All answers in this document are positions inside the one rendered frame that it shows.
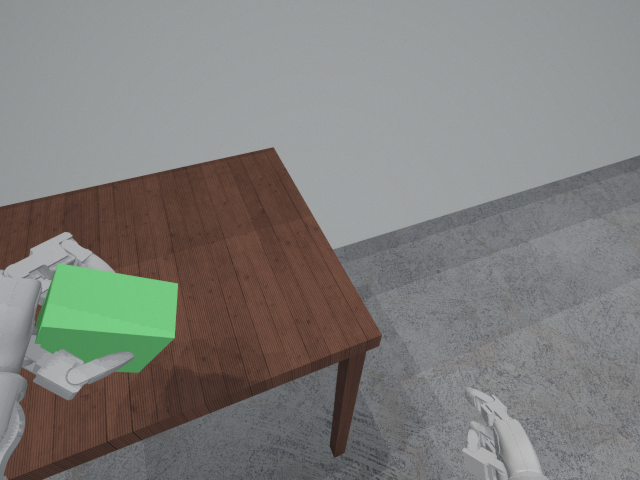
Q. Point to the right robot hand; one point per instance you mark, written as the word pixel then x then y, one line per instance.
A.
pixel 508 448

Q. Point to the table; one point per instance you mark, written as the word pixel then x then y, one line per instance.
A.
pixel 262 300

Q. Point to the left robot forearm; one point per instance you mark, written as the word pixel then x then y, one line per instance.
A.
pixel 12 418

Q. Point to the left robot hand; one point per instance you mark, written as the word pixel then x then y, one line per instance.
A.
pixel 23 286

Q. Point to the sponge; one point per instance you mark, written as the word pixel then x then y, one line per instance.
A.
pixel 92 313

